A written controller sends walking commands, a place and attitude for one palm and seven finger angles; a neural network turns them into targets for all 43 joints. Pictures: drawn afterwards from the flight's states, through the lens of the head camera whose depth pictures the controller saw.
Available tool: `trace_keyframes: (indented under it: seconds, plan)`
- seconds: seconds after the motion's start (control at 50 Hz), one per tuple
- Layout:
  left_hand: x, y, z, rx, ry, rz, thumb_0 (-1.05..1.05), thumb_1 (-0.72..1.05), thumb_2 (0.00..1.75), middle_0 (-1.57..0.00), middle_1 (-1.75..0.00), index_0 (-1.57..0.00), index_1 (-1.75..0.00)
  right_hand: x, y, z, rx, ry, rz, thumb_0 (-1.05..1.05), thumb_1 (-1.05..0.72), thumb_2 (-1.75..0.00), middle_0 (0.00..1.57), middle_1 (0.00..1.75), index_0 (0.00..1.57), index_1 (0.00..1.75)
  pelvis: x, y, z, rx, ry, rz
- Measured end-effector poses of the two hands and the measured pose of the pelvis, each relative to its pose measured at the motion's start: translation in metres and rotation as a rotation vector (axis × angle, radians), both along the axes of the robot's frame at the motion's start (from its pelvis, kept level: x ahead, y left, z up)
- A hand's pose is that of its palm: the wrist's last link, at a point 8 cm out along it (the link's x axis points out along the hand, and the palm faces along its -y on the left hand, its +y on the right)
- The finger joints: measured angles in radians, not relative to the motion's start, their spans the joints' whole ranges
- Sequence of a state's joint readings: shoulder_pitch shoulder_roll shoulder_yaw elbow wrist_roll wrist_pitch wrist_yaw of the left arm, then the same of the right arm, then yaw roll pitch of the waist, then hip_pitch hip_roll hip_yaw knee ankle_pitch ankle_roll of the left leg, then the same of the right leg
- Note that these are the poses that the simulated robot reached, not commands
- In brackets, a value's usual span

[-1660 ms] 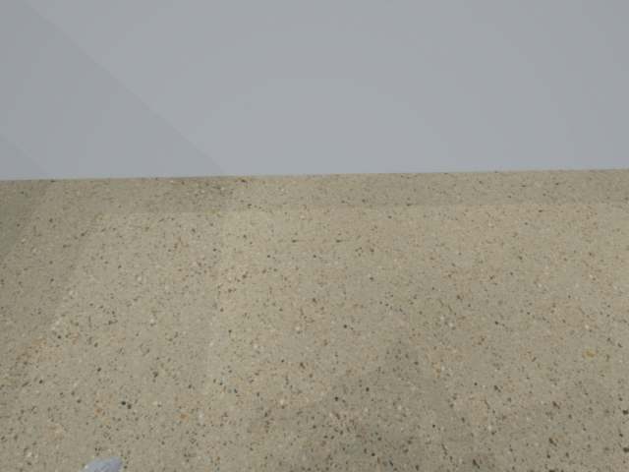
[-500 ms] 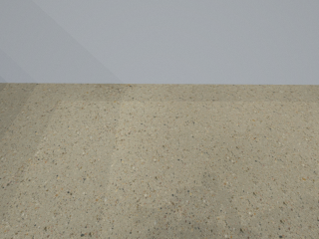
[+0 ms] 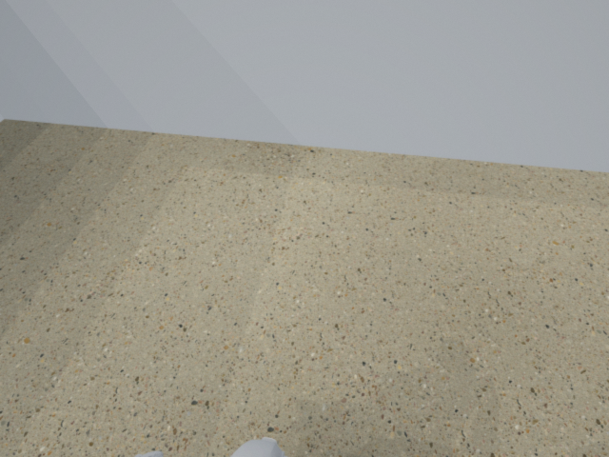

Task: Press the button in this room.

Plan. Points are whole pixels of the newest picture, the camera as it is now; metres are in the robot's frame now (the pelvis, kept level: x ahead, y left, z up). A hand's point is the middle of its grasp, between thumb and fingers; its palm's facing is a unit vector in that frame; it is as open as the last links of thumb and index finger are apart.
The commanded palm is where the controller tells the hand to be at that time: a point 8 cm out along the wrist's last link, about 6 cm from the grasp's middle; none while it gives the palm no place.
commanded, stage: turn or walk to find it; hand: left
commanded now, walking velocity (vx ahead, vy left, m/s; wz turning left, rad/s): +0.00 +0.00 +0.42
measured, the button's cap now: out of the picture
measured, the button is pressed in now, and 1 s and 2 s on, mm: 0 0 0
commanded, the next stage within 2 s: none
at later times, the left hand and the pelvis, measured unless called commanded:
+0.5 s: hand out of the picture -0.04 +0.25 -0.17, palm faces +0.28 -0.93 -0.25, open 7.4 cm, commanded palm none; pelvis -0.02 +0.03 +0.00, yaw +13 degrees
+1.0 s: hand out of the picture -0.07 +0.18 -0.15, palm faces +0.45 -0.86 -0.24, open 7.4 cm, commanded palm none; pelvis -0.04 -0.02 +0.01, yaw +26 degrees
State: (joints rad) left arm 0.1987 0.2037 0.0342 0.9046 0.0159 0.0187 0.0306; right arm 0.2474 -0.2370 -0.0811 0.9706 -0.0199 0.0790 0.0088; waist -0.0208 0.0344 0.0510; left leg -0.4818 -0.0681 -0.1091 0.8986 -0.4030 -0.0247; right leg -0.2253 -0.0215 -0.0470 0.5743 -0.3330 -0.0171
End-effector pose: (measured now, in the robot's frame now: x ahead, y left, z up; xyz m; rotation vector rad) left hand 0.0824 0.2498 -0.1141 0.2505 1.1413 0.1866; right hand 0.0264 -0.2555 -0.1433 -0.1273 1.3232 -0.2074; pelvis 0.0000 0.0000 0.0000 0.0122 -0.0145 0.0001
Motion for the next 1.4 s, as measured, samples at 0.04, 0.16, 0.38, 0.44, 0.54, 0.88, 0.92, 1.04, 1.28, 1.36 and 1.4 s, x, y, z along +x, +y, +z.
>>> trace_keyframes:
  seconds: [0.04, 0.16, 0.38, 0.44, 0.54, 0.88, 0.92, 1.04, 1.28, 1.36, 1.4]
  plan:
    - [-0.015, -0.001, 0.002, 0.000, 0.012, 0.024, 0.01, 0.90, 0.90, -0.20, -0.30, -0.20, -0.30, 0.008, -0.008, 0.004, -0.010, -0.013, 0.019, 0.00, -0.91, -0.90, 0.20, 0.30, 0.20, 0.30, -0.001, -0.002, 0.003, 0.007, -0.008, 0.022]
    - [-0.055, 0.000, -0.003, -0.024, 0.056, 0.102, 0.01, 0.90, 0.90, -0.20, -0.30, -0.20, -0.30, 0.034, -0.012, 0.016, -0.041, -0.030, 0.101, 0.00, -0.91, -0.90, 0.20, 0.30, 0.19, 0.30, -0.005, 0.000, 0.006, 0.020, -0.007, 0.091]
    - [-0.141, 0.038, -0.039, -0.075, 0.208, 0.275, 0.01, 0.90, 0.90, -0.20, -0.30, -0.20, -0.30, 0.097, 0.052, 0.026, -0.068, -0.152, 0.301, 0.00, -0.91, -0.90, 0.20, 0.30, 0.19, 0.30, -0.017, 0.031, -0.007, -0.001, 0.003, 0.176]
    - [-0.146, 0.045, -0.033, -0.075, 0.206, 0.302, 0.01, 0.90, 0.90, -0.20, -0.30, -0.20, -0.30, 0.097, 0.067, 0.031, -0.053, -0.166, 0.325, 0.00, -0.91, -0.90, 0.20, 0.30, 0.20, 0.30, -0.020, 0.033, 0.000, -0.013, -0.003, 0.198]
    - [-0.138, 0.047, -0.019, -0.063, 0.135, 0.326, 0.01, 0.91, 0.90, -0.20, -0.30, -0.20, -0.30, 0.089, 0.077, 0.029, -0.012, -0.150, 0.351, 0.00, -0.90, -0.90, 0.21, 0.30, 0.20, 0.30, -0.025, 0.030, 0.006, -0.017, -0.008, 0.236]
    - [-0.144, -0.018, 0.005, -0.020, -0.006, 0.414, 0.01, 0.90, 0.90, -0.20, -0.30, -0.20, -0.30, 0.070, 0.015, 0.002, 0.018, -0.011, 0.406, 0.00, -0.91, -0.90, 0.20, 0.30, 0.20, 0.30, -0.034, -0.016, 0.005, 0.020, -0.021, 0.402]
    - [-0.155, -0.024, 0.003, -0.034, 0.011, 0.435, 0.01, 0.90, 0.90, -0.20, -0.30, -0.20, -0.30, 0.070, 0.013, 0.005, 0.008, -0.001, 0.422, 0.00, -0.91, -0.90, 0.20, 0.30, 0.20, 0.30, -0.035, -0.017, 0.007, 0.021, -0.019, 0.421]
    - [-0.195, -0.030, -0.011, -0.081, 0.060, 0.513, 0.01, 0.90, 0.90, -0.20, -0.30, -0.20, -0.30, 0.078, 0.027, 0.014, -0.027, 0.015, 0.499, 0.00, -0.91, -0.90, 0.20, 0.30, 0.19, 0.30, -0.044, -0.012, 0.006, 0.014, -0.012, 0.475]
    - [-0.279, -0.004, -0.034, -0.127, 0.169, 0.660, 0.01, 0.90, 0.90, -0.20, -0.30, -0.20, -0.30, 0.093, 0.103, 0.030, -0.033, -0.126, 0.656, 0.00, -0.91, -0.90, 0.20, 0.30, 0.20, 0.30, -0.074, 0.014, 0.002, -0.019, -0.007, 0.561]
    - [-0.278, 0.003, -0.022, -0.106, 0.127, 0.680, 0.01, 0.91, 0.90, -0.20, -0.30, -0.20, -0.30, 0.090, 0.114, 0.031, -0.010, -0.122, 0.681, 0.00, -0.91, -0.90, 0.20, 0.30, 0.20, 0.30, -0.077, 0.015, 0.008, -0.025, -0.003, 0.593]
    - [-0.274, 0.004, -0.018, -0.093, 0.104, 0.687, 0.01, 0.91, 0.90, -0.20, -0.30, -0.20, -0.30, 0.088, 0.115, 0.029, 0.000, -0.115, 0.690, 0.00, -0.90, -0.90, 0.21, 0.30, 0.20, 0.30, -0.078, 0.014, 0.009, -0.026, -0.001, 0.608]
